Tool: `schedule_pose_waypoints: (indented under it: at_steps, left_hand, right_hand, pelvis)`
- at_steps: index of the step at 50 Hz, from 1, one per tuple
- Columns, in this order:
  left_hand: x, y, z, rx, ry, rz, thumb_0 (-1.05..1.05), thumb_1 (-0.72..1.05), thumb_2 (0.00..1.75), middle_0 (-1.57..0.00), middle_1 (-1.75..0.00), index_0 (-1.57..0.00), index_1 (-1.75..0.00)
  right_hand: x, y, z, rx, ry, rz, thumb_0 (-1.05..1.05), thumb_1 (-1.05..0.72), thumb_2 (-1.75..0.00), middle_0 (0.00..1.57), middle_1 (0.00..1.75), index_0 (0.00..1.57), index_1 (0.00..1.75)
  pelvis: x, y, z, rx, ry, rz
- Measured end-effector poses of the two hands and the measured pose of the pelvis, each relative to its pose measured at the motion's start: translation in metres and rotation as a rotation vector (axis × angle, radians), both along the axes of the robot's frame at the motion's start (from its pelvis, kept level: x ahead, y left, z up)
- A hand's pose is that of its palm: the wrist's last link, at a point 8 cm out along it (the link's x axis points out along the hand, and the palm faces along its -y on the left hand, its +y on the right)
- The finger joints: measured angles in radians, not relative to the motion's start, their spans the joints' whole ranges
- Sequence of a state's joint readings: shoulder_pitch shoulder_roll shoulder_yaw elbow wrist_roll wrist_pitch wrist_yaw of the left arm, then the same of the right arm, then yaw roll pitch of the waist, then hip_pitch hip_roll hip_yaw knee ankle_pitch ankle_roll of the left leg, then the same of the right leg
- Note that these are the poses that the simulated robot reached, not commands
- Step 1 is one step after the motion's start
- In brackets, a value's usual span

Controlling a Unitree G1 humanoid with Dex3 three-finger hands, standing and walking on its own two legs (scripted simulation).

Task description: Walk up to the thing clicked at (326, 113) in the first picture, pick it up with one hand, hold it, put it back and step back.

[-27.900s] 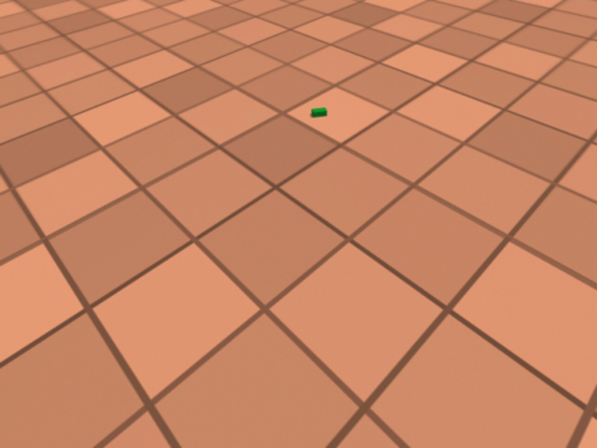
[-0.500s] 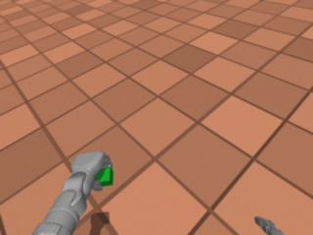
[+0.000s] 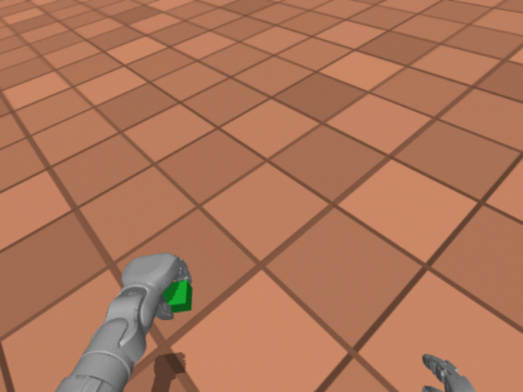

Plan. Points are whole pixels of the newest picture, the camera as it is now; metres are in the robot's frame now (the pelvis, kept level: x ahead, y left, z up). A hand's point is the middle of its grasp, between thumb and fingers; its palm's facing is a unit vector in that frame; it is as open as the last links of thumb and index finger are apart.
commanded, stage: hold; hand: left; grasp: from above
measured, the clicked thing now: (165, 298) +0.31 +0.23 -0.07
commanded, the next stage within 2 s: crouch in 0.26 s
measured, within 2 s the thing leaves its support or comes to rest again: neither
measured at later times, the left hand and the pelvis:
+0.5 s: hand (159, 294) +0.30 +0.23 -0.04, palm faces -0.40 -0.09 -0.91, open 7.3 cm; pelvis +0.01 +0.00 +0.00, yaw +0 degrees
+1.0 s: hand (183, 320) +0.33 +0.25 -0.24, palm faces -0.41 +0.01 -0.91, open 7.3 cm; pelvis -0.04 +0.01 -0.13, yaw +1 degrees
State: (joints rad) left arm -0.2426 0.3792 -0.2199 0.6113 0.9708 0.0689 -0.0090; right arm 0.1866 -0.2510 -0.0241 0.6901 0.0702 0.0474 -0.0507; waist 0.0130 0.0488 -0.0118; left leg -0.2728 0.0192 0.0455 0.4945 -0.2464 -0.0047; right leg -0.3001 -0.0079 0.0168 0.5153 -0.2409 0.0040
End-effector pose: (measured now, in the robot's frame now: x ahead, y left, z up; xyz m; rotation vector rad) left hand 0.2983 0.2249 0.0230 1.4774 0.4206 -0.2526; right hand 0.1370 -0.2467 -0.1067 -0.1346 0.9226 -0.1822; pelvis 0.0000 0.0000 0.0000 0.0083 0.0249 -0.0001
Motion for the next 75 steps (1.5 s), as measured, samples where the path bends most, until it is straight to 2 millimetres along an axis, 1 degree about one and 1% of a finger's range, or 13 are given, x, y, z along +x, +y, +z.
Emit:
schedule_pose_waypoints:
  at_steps: [8, 16, 23, 26, 29, 35, 40, 49, 55, 59, 66, 71, 75]
  left_hand:
    - [0.008, 0.004, 0.005, 0.005, -0.007, 0.016, 0.01, 0.39, 0.11, -1.03, -0.12, -1.03, -0.12]
    - [0.005, 0.0, -0.002, -0.01, 0.018, -0.003, 0.01, 0.39, 0.11, -1.02, -0.12, -1.02, -0.12]
    - [0.007, 0.004, 0.001, 0.005, -0.015, 0.015, 0.01, 0.4, 0.09, -1.03, -0.11, -1.03, -0.11]
    - [0.006, 0.005, -0.004, 0.009, -0.005, 0.019, 0.01, 0.4, 0.08, -1.03, -0.1, -1.03, -0.09]
    - [0.003, 0.005, -0.016, 0.01, 0.022, 0.011, 0.01, 0.4, 0.08, -1.03, -0.08, -1.03, -0.08]
    - [-0.003, 0.005, -0.058, 0.016, 0.061, -0.006, 0.01, 0.4, 0.08, -1.04, -0.04, -1.04, -0.04]
    - [0.005, 0.01, -0.102, 0.054, 0.034, -0.027, 0.0, 0.41, 0.06, -1.05, -0.03, -1.05, -0.03]
    - [0.034, 0.018, -0.194, 0.096, -0.009, -0.016, 0.01, 0.41, 0.06, -1.04, -0.05, -1.04, -0.05]
    - [0.048, 0.018, -0.254, 0.086, -0.024, 0.006, 0.0, 0.4, 0.08, -1.03, -0.07, -1.03, -0.07]
    - [0.053, 0.018, -0.291, 0.089, -0.007, 0.02, 0.0, 0.39, 0.09, -1.04, -0.08, -1.04, -0.08]
    - [0.058, 0.021, -0.358, 0.065, 0.047, 0.021, 0.0, 0.39, 0.1, -1.04, -0.1, -1.04, -0.1]
    - [0.063, 0.023, -0.404, 0.044, 0.045, -0.002, 0.0, 0.38, 0.11, -1.04, -0.1, -1.04, -0.1]
    - [0.066, 0.024, -0.432, 0.04, 0.026, -0.012, 0.0, 0.38, 0.11, -1.04, -0.1, -1.04, -0.1]
  right_hand:
    - [0.0, -0.001, 0.0, 0.003, 0.008, -0.015, 0.01, -0.91, -0.9, 0.2, 0.3, 0.2, 0.3]
    - [0.0, -0.002, 0.001, 0.001, 0.012, -0.023, 0.01, -0.91, -0.9, 0.2, 0.3, 0.2, 0.3]
    - [0.0, -0.002, 0.0, 0.0, 0.023, -0.015, 0.01, -0.9, -0.9, 0.2, 0.3, 0.2, 0.3]
    - [0.0, -0.002, 0.001, 0.0, 0.024, -0.015, 0.01, -0.89, -0.9, 0.2, 0.3, 0.2, 0.3]
    - [-0.001, -0.002, 0.001, -0.005, 0.029, -0.015, 0.01, -0.89, -0.9, 0.21, 0.3, 0.2, 0.3]
    - [-0.012, -0.007, -0.008, -0.038, 0.079, 0.001, 0.01, -0.89, -0.9, 0.21, 0.3, 0.2, 0.3]
    - [-0.033, -0.018, -0.034, -0.087, 0.143, 0.009, 0.0, -0.89, -0.9, 0.21, 0.3, 0.2, 0.3]
    - [-0.092, -0.03, -0.114, -0.15, 0.26, -0.041, 0.0, -0.89, -0.9, 0.2, 0.3, 0.2, 0.3]
    - [-0.132, -0.021, -0.177, -0.144, 0.351, -0.071, 0.0, -0.89, -0.9, 0.2, 0.3, 0.2, 0.3]
    - [-0.15, -0.011, -0.214, -0.123, 0.393, -0.076, 0.0, -0.89, -0.9, 0.21, 0.3, 0.2, 0.3]
    - [-0.16, -0.002, -0.269, -0.099, 0.418, -0.048, 0.0, -0.89, -0.89, 0.21, 0.3, 0.2, 0.3]
    - [-0.154, -0.006, -0.298, -0.113, 0.428, -0.001, 0.0, -0.89, -0.89, 0.21, 0.3, 0.2, 0.3]
    - [-0.146, -0.012, -0.316, -0.131, 0.436, 0.035, 0.0, -0.89, -0.89, 0.21, 0.3, 0.2, 0.3]
  pelvis:
    - [0.004, 0.001, 0.001, -0.001, 0.0, -0.001]
    - [0.007, 0.002, 0.001, -0.001, 0.001, -0.003]
    - [0.007, 0.002, 0.002, -0.002, 0.001, 0.001]
    - [0.007, 0.001, 0.001, -0.002, 0.004, 0.003]
    - [0.006, 0.001, 0.0, -0.002, 0.013, 0.006]
    - [-0.001, 0.001, -0.01, -0.004, 0.073, 0.016]
    - [-0.013, 0.001, -0.038, -0.014, 0.182, 0.025]
    - [-0.037, 0.009, -0.118, -0.036, 0.38, 0.021]
    - [-0.051, 0.014, -0.173, -0.046, 0.476, 0.019]
    - [-0.059, 0.015, -0.204, -0.048, 0.516, 0.018]
    - [-0.069, 0.014, -0.255, -0.056, 0.577, 0.02]
    - [-0.069, 0.011, -0.288, -0.066, 0.614, 0.021]
    - [-0.068, 0.009, -0.308, -0.072, 0.632, 0.021]
